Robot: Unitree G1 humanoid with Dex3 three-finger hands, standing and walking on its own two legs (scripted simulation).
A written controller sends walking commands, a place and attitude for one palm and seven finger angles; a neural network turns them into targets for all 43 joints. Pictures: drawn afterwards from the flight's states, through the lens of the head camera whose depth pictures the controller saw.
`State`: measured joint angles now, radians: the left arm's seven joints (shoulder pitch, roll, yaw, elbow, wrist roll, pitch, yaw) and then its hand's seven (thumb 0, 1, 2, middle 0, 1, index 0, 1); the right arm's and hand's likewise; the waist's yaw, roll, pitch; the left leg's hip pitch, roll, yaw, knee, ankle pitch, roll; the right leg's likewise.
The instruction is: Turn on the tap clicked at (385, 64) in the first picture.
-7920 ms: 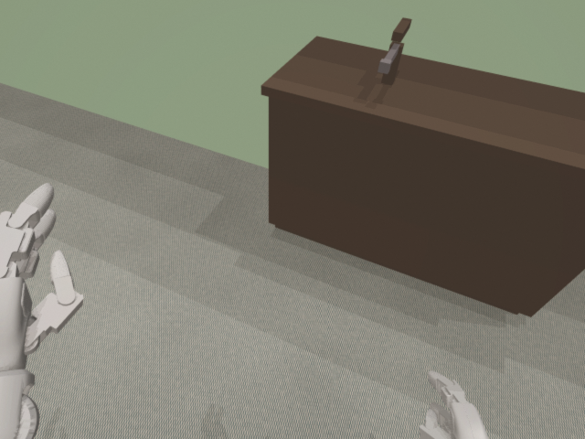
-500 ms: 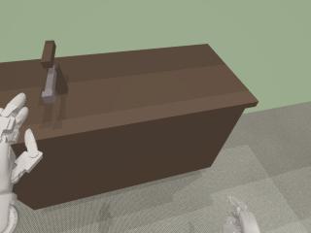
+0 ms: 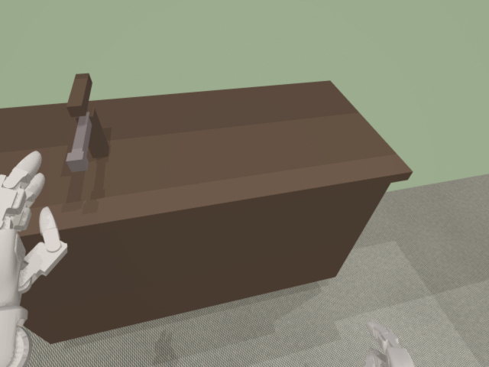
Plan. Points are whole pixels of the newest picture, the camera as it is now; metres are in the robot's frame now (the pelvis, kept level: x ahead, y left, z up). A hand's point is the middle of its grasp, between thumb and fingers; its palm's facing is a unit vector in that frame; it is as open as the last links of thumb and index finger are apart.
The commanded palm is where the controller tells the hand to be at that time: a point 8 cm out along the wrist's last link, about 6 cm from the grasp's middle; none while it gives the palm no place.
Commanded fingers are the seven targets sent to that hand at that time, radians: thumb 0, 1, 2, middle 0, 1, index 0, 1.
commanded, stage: shuffle to correct the standing spot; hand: left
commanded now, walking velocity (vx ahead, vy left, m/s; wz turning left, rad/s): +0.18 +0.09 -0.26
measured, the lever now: (77, 161) +0.43 +0.36 +0.08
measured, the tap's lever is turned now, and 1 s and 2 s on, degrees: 0 0 0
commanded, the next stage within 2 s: come to a stop and stand still in 0.42 s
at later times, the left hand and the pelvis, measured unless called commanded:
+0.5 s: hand (75, 178) +0.31 +0.28 +0.17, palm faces +0.42 -0.84 -0.36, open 7.4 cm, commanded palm +0.24 +0.31 +0.18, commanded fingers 0.00 0.90 0.90 -0.20 -0.30 -0.20 -0.30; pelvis +0.08 +0.03 -0.02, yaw -1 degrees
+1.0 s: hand (95, 162) +0.35 +0.27 +0.17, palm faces +0.34 -0.88 -0.33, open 7.4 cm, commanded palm +0.29 +0.31 +0.18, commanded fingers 0.00 0.90 0.90 -0.20 -0.30 -0.20 -0.30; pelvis +0.12 +0.04 +0.00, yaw -3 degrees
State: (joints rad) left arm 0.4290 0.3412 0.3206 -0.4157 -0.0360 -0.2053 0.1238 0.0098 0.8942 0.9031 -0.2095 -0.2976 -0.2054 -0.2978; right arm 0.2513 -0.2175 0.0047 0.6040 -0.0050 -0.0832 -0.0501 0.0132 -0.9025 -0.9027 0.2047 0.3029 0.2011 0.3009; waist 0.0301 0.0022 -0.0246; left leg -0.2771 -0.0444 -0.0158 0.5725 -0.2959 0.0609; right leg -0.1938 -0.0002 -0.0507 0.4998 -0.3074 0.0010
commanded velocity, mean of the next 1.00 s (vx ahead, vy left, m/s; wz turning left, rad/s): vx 0.02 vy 0.05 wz -0.05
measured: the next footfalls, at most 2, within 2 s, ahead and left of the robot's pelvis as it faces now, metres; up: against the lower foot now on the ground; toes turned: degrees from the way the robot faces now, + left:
left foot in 0.38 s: +0.14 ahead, +0.14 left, +0.00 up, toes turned -3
right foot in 0.70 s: +0.12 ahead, -0.06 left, +0.00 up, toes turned -4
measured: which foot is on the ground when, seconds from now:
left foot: down 0.00-0.18, up 0.20-0.36, down 0.38-1.00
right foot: down 0.00-0.40, up 0.42-0.68, down 0.70-1.00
